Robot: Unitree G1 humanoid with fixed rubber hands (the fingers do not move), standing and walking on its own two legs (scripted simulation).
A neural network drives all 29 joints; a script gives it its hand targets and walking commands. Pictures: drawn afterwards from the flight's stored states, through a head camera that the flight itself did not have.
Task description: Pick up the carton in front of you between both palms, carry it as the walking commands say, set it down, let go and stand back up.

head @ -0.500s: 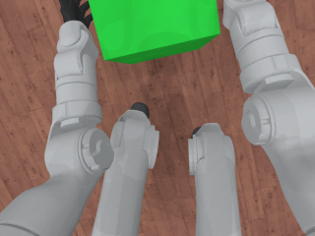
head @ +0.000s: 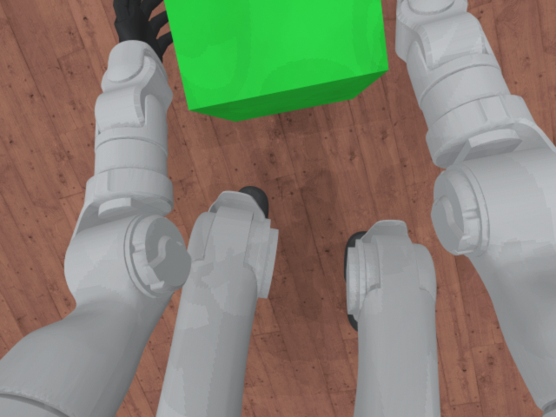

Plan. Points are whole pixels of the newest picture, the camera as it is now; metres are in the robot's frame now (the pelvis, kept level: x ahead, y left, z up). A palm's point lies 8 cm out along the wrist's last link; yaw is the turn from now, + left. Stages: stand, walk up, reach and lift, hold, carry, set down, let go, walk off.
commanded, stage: set down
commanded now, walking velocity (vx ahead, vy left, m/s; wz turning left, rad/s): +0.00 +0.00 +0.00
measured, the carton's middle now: (277, 26) +0.53 +0.10 -0.26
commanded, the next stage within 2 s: let go in 1.96 s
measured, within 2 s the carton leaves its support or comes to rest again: rests again in 0.14 s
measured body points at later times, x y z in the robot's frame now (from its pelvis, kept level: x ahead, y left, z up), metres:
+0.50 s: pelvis -0.01 +0.00 -0.01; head +0.37 -0.01 +0.24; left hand +0.49 +0.26 -0.19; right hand +0.57 -0.04 -0.20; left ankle +0.13 +0.15 -0.36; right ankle +0.08 -0.10 -0.36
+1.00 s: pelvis -0.01 +0.01 -0.02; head +0.37 +0.01 +0.21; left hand +0.49 +0.29 -0.20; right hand +0.60 -0.08 -0.20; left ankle +0.13 +0.14 -0.36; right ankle +0.08 -0.10 -0.36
